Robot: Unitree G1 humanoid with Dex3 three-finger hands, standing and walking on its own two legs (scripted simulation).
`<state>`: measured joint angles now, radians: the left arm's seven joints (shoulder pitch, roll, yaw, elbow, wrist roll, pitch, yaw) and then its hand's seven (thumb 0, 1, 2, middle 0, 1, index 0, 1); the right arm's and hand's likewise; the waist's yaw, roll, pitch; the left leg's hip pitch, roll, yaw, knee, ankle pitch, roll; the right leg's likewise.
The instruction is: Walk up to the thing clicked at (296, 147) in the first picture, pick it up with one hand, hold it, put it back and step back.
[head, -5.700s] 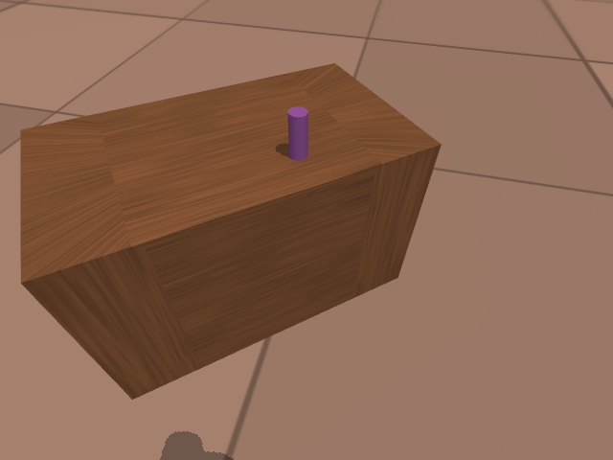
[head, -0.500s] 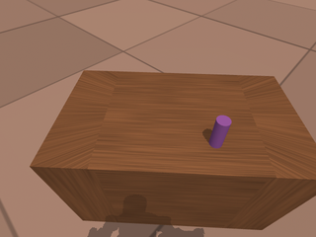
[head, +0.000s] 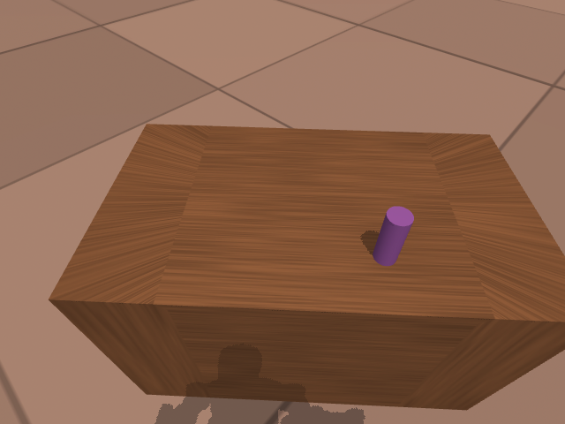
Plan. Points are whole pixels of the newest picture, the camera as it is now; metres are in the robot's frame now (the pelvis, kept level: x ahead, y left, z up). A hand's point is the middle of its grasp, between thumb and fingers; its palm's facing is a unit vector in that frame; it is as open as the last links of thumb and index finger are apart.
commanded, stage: stand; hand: right
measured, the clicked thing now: (391, 237) +0.49 -0.20 -0.07
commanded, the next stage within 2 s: rise first in 1.04 s
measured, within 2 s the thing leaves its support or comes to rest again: neither
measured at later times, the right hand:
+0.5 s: hand out of the picture +0.09 -0.25 -0.16, palm faces -0.03 +0.94 -0.34, open 7.4 cm
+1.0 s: hand out of the picture +0.08 -0.26 -0.16, palm faces -0.03 +0.94 -0.34, open 7.4 cm
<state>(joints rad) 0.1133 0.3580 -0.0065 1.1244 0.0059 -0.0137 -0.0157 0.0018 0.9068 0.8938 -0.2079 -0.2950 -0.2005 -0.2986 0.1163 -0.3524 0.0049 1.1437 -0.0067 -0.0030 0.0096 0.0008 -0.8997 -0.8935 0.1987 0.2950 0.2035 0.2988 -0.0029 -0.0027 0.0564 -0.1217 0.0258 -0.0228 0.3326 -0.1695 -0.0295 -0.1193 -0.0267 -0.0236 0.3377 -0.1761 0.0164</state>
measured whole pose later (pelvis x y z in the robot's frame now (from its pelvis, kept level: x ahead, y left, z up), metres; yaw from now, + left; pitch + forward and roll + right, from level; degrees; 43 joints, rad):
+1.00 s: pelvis +0.01 +0.00 +0.00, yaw +0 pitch -3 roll +0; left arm 0.12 0.36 0.00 1.13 0.01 -0.01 -0.01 0.00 0.91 0.89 -0.21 -0.30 -0.20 -0.30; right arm 0.11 -0.35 0.01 1.13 -0.01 0.00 0.00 0.00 -0.90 -0.89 0.20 0.30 0.20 0.30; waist 0.00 0.00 0.06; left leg -0.10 0.03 -0.02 0.32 -0.18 -0.03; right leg -0.10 -0.02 -0.02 0.33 -0.19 0.01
